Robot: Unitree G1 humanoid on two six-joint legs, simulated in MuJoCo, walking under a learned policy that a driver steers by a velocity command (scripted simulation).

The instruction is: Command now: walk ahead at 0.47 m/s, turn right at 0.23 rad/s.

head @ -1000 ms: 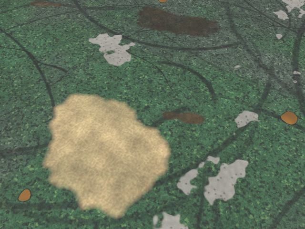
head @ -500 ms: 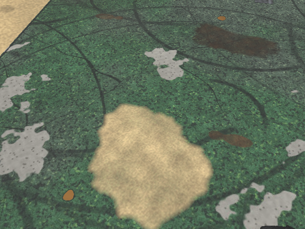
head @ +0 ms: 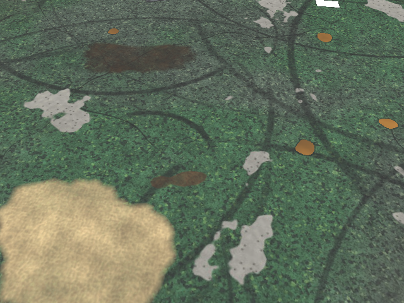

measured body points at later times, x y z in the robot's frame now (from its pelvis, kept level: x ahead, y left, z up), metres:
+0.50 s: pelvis +0.19 -0.03 -0.01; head +0.21 -0.04 +0.44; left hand +0.15 +0.25 -0.12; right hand +0.42 -0.25 -0.11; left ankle +0.23 +0.11 -0.65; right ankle +0.10 -0.17 -0.75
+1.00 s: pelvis +0.56 +0.18 -0.02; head +0.57 +0.19 +0.43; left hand +0.55 +0.46 -0.13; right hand +0.70 -0.05 -0.15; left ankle +0.44 +0.14 -0.75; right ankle +0.78 +0.12 -0.67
